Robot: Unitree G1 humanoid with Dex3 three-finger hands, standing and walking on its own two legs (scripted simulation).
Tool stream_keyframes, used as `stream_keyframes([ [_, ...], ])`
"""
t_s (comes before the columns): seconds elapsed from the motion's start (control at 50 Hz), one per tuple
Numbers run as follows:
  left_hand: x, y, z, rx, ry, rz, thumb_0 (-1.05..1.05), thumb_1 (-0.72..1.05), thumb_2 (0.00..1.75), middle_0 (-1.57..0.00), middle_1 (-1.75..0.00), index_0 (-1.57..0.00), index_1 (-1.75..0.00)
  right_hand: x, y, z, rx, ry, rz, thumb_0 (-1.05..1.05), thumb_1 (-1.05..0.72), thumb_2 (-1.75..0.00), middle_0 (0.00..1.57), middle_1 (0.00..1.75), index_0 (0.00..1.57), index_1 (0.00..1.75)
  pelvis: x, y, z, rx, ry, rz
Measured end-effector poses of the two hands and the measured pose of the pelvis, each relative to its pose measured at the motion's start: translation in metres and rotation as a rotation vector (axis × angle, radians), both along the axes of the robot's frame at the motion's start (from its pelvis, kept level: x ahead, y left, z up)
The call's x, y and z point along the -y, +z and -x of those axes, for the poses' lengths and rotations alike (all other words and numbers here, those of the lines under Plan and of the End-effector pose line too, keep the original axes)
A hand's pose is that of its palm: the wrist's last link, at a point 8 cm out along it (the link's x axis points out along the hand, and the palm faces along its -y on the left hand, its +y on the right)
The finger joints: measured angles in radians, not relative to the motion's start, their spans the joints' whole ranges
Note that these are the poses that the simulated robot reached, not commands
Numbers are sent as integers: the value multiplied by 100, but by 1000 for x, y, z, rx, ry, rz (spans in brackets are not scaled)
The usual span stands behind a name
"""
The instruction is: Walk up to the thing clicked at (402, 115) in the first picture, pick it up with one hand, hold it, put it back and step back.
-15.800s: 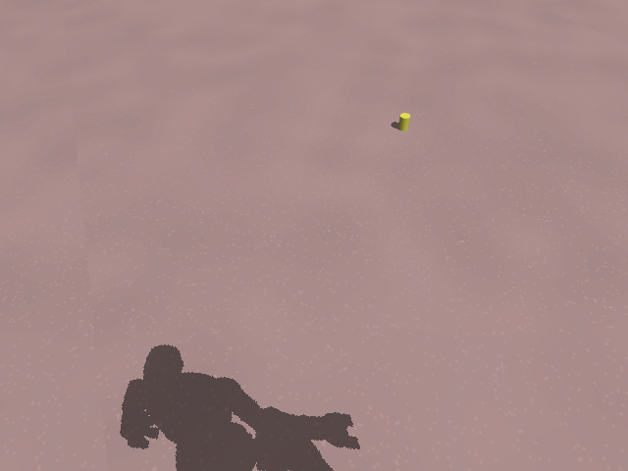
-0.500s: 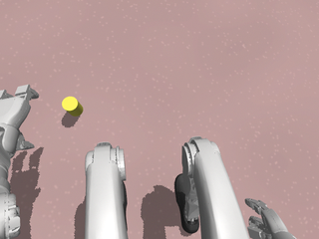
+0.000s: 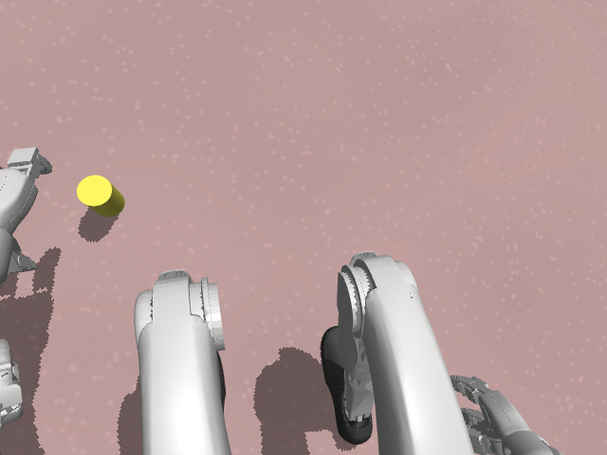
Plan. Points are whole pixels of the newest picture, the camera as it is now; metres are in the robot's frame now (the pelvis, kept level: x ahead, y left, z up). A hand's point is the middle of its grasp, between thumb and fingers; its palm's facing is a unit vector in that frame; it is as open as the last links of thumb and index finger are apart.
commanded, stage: rise first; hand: left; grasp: from above
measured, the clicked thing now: (102, 197) +0.48 +0.31 -0.30
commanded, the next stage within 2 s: approach in 0.38 s
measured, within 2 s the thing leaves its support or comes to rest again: neither
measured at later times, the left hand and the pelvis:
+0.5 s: hand (32, 217) +0.41 +0.36 -0.18, palm faces -0.44 -0.10 -0.89, open 14.1 cm; pelvis +0.01 +0.00 -0.01, yaw -1 degrees
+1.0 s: hand (117, 140) +0.52 +0.25 -0.17, palm faces -0.33 -0.02 -0.94, open 14.0 cm; pelvis +0.00 +0.00 -0.02, yaw -2 degrees
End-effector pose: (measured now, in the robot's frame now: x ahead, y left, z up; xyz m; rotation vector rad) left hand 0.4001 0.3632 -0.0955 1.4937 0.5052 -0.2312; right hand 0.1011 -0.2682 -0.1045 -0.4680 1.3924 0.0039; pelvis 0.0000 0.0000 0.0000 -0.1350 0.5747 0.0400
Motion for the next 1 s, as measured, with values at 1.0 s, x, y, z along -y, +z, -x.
stream_keyframes([
  [1.0, 113, -14, -121, 132, -45, -46, 0, -52, 98, -8, -107, -9, -105, 6, 1, 64, -60, -111, 15, 0, -92, -90, 20, 30, 20, 30, 2, -15, -5, -37, -37, 0],
])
